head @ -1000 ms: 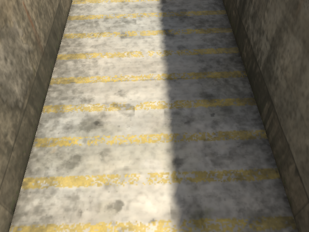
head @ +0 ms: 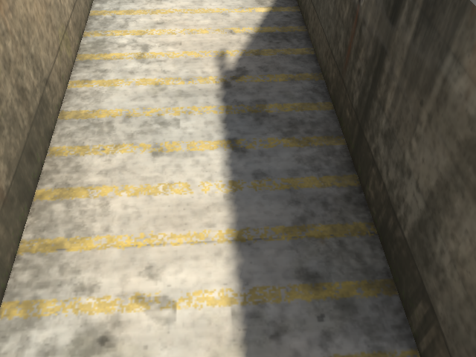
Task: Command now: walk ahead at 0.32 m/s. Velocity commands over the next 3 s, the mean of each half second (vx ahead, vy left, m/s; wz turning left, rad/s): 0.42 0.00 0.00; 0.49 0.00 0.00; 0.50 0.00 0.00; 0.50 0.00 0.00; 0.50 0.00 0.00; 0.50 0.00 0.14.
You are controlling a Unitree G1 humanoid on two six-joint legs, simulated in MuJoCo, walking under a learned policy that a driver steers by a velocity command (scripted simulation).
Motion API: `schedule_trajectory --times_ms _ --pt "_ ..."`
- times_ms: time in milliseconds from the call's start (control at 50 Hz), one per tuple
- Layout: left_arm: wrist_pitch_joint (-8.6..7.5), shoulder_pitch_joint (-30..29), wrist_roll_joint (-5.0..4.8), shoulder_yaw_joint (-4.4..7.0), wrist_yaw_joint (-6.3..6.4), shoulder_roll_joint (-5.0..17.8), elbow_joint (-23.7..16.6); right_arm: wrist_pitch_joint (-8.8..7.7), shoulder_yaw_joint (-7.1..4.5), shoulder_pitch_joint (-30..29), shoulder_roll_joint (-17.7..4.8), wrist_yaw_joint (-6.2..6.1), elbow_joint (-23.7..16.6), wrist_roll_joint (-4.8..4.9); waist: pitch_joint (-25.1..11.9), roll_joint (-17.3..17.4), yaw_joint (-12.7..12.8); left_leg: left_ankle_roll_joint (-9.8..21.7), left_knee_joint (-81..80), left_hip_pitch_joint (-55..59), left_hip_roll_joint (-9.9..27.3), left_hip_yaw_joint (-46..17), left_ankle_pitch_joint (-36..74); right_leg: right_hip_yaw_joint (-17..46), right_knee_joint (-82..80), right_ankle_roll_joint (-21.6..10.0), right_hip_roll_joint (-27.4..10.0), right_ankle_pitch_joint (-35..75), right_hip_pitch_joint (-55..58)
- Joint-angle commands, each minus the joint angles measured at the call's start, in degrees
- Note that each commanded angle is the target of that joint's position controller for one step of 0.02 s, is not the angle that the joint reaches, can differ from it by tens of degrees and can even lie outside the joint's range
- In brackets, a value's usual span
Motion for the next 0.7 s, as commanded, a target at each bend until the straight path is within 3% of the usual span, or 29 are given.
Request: schedule_trajectory --times_ms 20,40,60,80,100,120,140,160,180,200,280,360,380,420,460,500,520,540,560,580,600,620,640,660,680,700 --pt "-0.45 -1.5 -0.51 2.5 0.44 9.4 -2.6 -1.51 -0.65 6.3 -2.4 -0.08 -0.5 -0.22 3.7 -3.8 -3.6 1.0 -5.1 8.7 -1.6 3.8 0.0 15.9 -14.0 -6.1 -13.8 -29.9 -9.8" --pt "-0.63 -2.6 -0.32 2.75 0.45 9.4 -2.9 -1.85 -0.77 8.2 -2.4 -0.48 0.1 0.31 4.0 -3.0 -4.4 1.2 -9.0 11.5 -2.2 4.1 -0.9 15.0 -11.9 -5.5 -12.7 -31.5 -11.4" --pt "-0.67 -3.8 -0.13 2.56 0.41 7.7 -3.2 -2.24 -0.86 11.5 -2.5 -0.95 1.3 0.49 4.9 -1.2 -5.6 1.8 -14.1 14.7 -2.0 2.9 -2.8 13.5 -7.0 -4.6 -10.7 -32.7 -13.9" --pt "-0.81 -6.7 -0.34 1.95 -0.16 4.4 -4.6 -2.72 -1.17 13.9 -4.9 -1.84 1.7 0.19 5.4 7.9 -6.7 3.7 -23.4 18.6 5.3 -7.7 -9.1 9.4 5.0 -3.2 -6.9 -29.8 -19.8" --pt "-0.98 -8.4 -0.82 0.75 -0.86 -0.2 -6.9 -2.93 -2.59 16.0 -11.0 -2.39 1.8 1.16 5.2 18.3 -6.6 7.3 -35.0 22.2 18.0 -28.0 -23.8 -0.4 21.0 -0.4 1.9 -22.5 -28.5" --pt "-0.94 -9.7 1.77 1.62 -1.05 3.8 -7.3 -2.62 -3.15 13.5 -12.5 -2.47 1.9 1.51 10.1 12.8 -5.2 9.5 -37.5 15.7 21.1 -33.5 -28.5 3.4 28.1 -0.8 0.2 -16.3 -31.1" --pt "-1.39 -7.7 1.55 1.93 -1.77 4.2 -6.6 -2.49 -2.65 9.8 -9.9 -2.21 1.0 1.12 9.9 8.8 -2.2 9.1 -36.3 13.3 19.1 -30.1 -24.7 5.8 29.6 -0.8 -1.8 -11.0 -29.3" --pt "-2.0 -6.7 0.56 2.1 -2.16 4.4 -5.6 -3.18 -2.37 6.7 -8.9 -1.79 -0.8 1.17 9.2 7.4 -1.1 7.9 -36.0 13.6 16.4 -25.7 -18.1 5.7 29.7 -0.4 -2.4 -8.2 -27.8" --pt "-2.28 -6.1 0.59 2.34 -2.42 4.6 -4.8 -3.77 -2.39 6.0 -8.6 -1.63 -1.1 1.45 8.0 6.7 -0.6 7.0 -35.5 15.0 14.2 -21.0 -11.2 4.9 30.2 0.2 -2.4 -5.8 -26.8" --pt "-2.38 -6.4 0.86 2.7 -3.0 5.6 -4.7 -4.63 -2.21 6.7 -8.1 -1.97 -1.2 1.86 6.8 6.2 -0.6 6.4 -35.1 15.7 12.6 -17.4 -4.7 4.5 30.3 0.8 -2.7 -2.3 -25.7" --pt "-1.6 -11.9 0.61 2.58 -2.91 3.9 -6.1 -5.62 -2.16 12.2 -7.8 -2.34 0.6 1.78 5.8 6.5 -2.1 7.7 -33.3 20.0 11.3 -12.7 7.6 3.4 27.7 2.2 -3.1 1.4 -27.9" --pt "-1.56 -19.5 0.77 2.15 -2.92 3.6 -8.7 -5.79 -2.4 14.5 -7.8 -2.6 0.9 1.52 6.6 6.9 -4.2 8.9 -31.9 21.8 10.8 -10.2 15.9 1.8 21.1 3.1 -3.5 3.5 -28.2" --pt "-1.74 -21.4 1.18 1.67 -2.69 2.8 -9.4 -5.86 -2.44 15.1 -7.8 -2.58 1.2 1.58 6.9 7.0 -4.6 9.1 -30.9 21.6 11.0 -9.4 20.3 1.3 19.1 3.2 -3.3 3.3 -27.3" --pt "-1.85 -23.4 1.2 1.19 -2.7 2.4 -10.2 -5.63 -2.51 15.9 -8.1 -2.53 2.1 1.0 6.9 7.1 -5.3 9.6 -28.9 22.9 11.2 -8.5 25.9 -0.1 16.0 2.7 -2.4 2.2 -25.6" --pt "-1.75 -24.5 1.08 0.89 -2.76 2.5 -11.1 -5.28 -2.55 16.9 -7.7 -2.53 2.8 1.03 7.2 7.7 -5.6 9.5 -26.7 24.4 11.4 -7.7 29.6 -1.0 13.6 1.5 -1.6 -0.8 -23.9" --pt "-2.07 -23.3 1.17 1.0 -2.38 3.4 -11.7 -5.69 -2.54 14.6 -9.1 -2.45 2.4 1.43 7.9 8.4 -3.7 9.2 -24.7 21.9 12.0 -7.3 36.5 -2.7 10.3 -0.5 -0.2 -3.7 -17.3" --pt "-2.3 -17.7 0.9 1.66 -1.77 4.3 -10.5 -5.5 -2.88 13.7 -10.3 -2.38 2.6 0.68 6.2 7.7 -1.3 8.0 -19.8 21.6 11.9 -6.3 47.1 -3.3 8.5 -1.8 1.6 -3.0 -11.1" --pt "-3.0 -9.9 0.64 2.36 -0.94 5.2 -8.2 -5.7 -2.9 12.8 -11.1 -2.08 2.7 1.23 2.6 5.9 2.2 6.6 -11.5 20.5 10.2 -4.1 53.7 -3.7 4.9 -2.4 3.1 0.4 -0.8" --pt "-3.9 -0.2 1.45 3.51 -0.13 7.7 -5.4 -5.89 -2.77 12.0 -11.1 -1.91 2.4 1.8 -3.7 3.4 6.0 5.2 0.0 13.7 7.5 -1.9 48.4 -0.6 4.0 -3.8 0.4 0.4 13.5" --pt "-4.01 11.0 2.68 4.78 0.33 12.9 -4.4 -6.0 -1.82 15.6 -7.1 -1.19 1.3 3.53 -13.8 -5.1 8.1 3.9 18.6 -0.9 3.2 0.9 27.1 20.3 1.0 -8.8 -16.7 -16.5 31.1" --pt "-3.86 12.4 2.32 5.51 -0.1 16.6 -3.1 -5.91 -2.03 19.6 -5.0 -0.16 1.4 3.11 -15.6 -13.7 5.1 3.0 33.7 -14.3 -7.0 -2.3 -10.8 46.7 -8.4 -15.0 -26.7 -16.5 34.8" --pt "-3.4 5.1 0.75 4.73 -0.71 13.4 -3.4 -5.73 -2.8 13.5 -7.8 0.33 0.3 1.64 -6.3 -3.6 3.0 4.5 38.6 -19.5 -2.3 -7.3 -5.8 41.9 -8.8 -13.6 -22.6 -22.7 26.7" --pt "-3.61 -1.6 0.64 3.57 -1.05 9.5 -5.2 -6.01 -2.69 8.2 -7.3 0.85 -1.8 1.48 -0.7 -0.4 1.4 4.7 35.9 -20.0 0.5 -6.7 0.8 32.2 -9.5 -11.3 -20.5 -18.6 18.5" --pt "-4.35 -4.6 -0.19 3.13 -1.46 8.0 -5.7 -5.86 -2.42 6.7 -5.3 0.4 -1.7 1.54 1.5 1.8 -0.4 3.8 33.3 -16.0 2.1 -5.5 4.7 25.4 -10.3 -10.1 -18.0 -7.4 11.2" --pt "-4.91 -4.5 -0.69 2.35 -1.33 5.9 -5.0 -5.1 -2.32 7.6 -4.6 0.23 -1.4 0.07 2.0 1.6 -2.0 3.1 31.4 -13.0 3.1 -5.4 5.6 21.1 -10.7 -9.2 -16.2 -1.0 7.4" --pt "-5.26 -4.0 -0.74 1.63 -1.17 4.5 -4.2 -4.3 -2.18 8.9 -3.9 0.32 -1.1 -0.51 2.0 0.2 -3.0 2.2 29.5 -10.9 3.6 -4.7 5.6 17.8 -11.2 -8.3 -14.5 2.4 5.0"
